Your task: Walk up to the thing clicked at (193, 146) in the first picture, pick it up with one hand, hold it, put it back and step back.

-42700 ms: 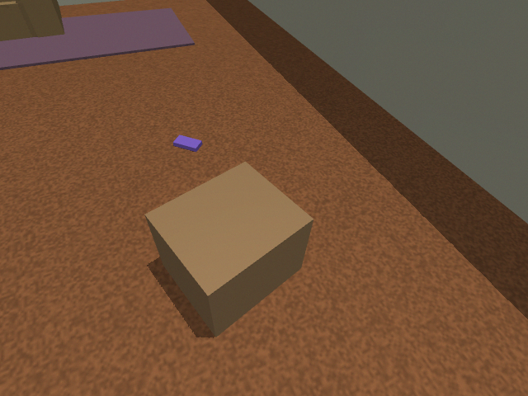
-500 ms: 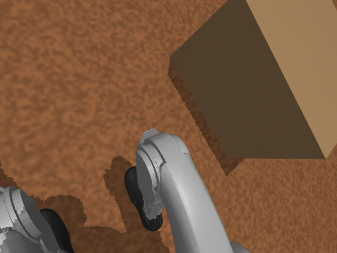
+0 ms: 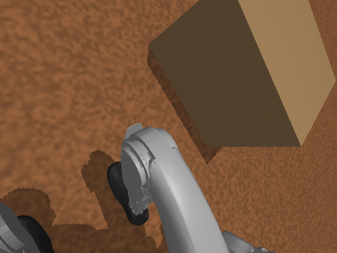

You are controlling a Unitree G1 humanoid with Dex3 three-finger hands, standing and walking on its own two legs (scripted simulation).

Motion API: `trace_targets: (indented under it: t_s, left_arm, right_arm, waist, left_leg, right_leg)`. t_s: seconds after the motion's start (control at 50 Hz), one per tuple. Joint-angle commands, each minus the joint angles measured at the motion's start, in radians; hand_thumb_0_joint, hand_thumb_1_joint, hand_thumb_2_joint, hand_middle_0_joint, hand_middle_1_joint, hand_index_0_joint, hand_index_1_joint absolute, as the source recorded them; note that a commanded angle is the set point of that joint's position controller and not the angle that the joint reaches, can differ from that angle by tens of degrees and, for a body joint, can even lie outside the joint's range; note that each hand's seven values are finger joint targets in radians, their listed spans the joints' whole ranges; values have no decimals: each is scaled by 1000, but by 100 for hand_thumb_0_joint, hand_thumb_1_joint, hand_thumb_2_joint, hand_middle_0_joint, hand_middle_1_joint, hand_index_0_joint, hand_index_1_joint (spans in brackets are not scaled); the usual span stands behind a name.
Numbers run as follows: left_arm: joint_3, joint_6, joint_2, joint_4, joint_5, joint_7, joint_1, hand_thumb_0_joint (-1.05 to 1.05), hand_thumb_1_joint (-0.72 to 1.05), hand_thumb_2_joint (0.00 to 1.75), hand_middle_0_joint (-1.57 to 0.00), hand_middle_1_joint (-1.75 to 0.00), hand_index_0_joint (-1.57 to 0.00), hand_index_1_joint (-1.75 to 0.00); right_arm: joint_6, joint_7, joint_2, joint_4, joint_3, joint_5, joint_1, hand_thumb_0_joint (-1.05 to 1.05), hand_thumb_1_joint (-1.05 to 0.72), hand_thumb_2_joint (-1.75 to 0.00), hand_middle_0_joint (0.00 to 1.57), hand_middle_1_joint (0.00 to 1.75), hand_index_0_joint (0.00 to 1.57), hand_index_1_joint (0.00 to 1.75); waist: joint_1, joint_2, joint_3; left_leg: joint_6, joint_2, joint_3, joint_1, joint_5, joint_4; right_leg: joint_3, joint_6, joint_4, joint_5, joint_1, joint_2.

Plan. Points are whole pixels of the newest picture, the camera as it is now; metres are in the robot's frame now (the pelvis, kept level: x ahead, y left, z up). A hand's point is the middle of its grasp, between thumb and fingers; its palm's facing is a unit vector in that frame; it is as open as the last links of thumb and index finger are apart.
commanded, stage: rest palm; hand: left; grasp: from above
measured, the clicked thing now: out of the picture +0.43 +0.32 -0.30
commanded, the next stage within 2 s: close in 0.22 s
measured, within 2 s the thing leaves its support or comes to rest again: neither
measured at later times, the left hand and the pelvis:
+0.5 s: hand out of the picture +0.42 +0.32 -0.26, palm faces -0.26 -0.38 -0.89, open 13.9 cm; pelvis -0.01 +0.00 +0.00, yaw +0 degrees
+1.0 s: hand out of the picture +0.44 +0.31 -0.27, palm faces -0.22 -0.40 -0.89, open 13.7 cm; pelvis -0.01 +0.00 +0.01, yaw -1 degrees
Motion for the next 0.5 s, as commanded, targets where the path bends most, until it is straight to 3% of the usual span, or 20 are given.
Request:
trace_targets:
  t_s: [0.0, 0.08, 0.14, 0.22, 0.34, 0.38, 0.48]
  left_arm:
    - [-26, 26, 226, -113, -20, 5, -178, 0, -54, 94, -10, -104, -10, -103]
    - [-21, 16, 257, -144, -34, -27, -181, 0, -56, 97, -10, -102, -9, -103]
    - [-83, -2, 209, -136, -28, -70, -189, 0, -56, 97, -10, -102, -9, -103]
    - [-111, -21, 188, -113, -18, -101, -168, 0, -55, 98, -10, -103, -10, -104]
    - [-134, -42, 174, -122, -16, -91, -171, 0, -54, 100, -12, -101, -10, -102]
    - [-139, -47, 175, -114, 4, -74, -190, 0, -51, 97, -13, -100, -12, -101]
    - [-145, -37, 159, -111, 12, -37, -218, 0, -50, 96, -13, -99, -12, -100]
  right_arm:
    - [8, 1, -312, 11, -64, 22, 221, 0, -92, -91, 20, 30, 20, 30]
    - [16, -19, -323, 16, -65, 38, 236, 0, -92, -91, 20, 30, 20, 30]
    - [7, -33, -312, 23, -52, 34, 219, 0, -92, -91, 20, 30, 20, 30]
    - [6, -52, -315, 35, -61, 43, 239, 0, -91, -91, 20, 30, 20, 30]
    - [-3, -65, -318, 35, -60, 41, 230, 0, -90, -90, 20, 30, 20, 30]
    - [-5, -66, -322, 41, -58, 39, 234, 0, -90, -90, 20, 30, 20, 30]
    - [-11, -59, -329, 38, -56, 27, 212, 0, -90, -90, 20, 30, 20, 30]
  waist:
    - [-29, 529, -690]
    - [-27, 534, -708]
    - [-63, 515, -647]
    - [-56, 494, -625]
    - [-50, 487, -588]
    - [-59, 507, -581]
    - [-75, 537, -561]
  left_leg:
    - [2, 8, 119, 472, 304, -229]
    - [5, 14, 118, 453, 283, -236]
    - [6, 10, 108, 433, 218, -234]
    - [3, 10, 92, 425, 187, -260]
    - [-4, 13, 75, 436, 174, -279]
    - [-8, 15, 64, 452, 165, -291]
    - [-19, 22, 54, 501, 178, -301]
  right_leg:
    - [-68, -39, -214, 354, 433, 45]
    - [-68, -41, -224, 329, 454, 52]
    - [-82, -44, -213, 270, 398, 50]
    - [-88, -46, -226, 237, 379, 55]
    - [-94, -47, -231, 229, 365, 54]
    - [-102, -50, -227, 221, 350, 52]
    - [-109, -48, -223, 242, 327, 46]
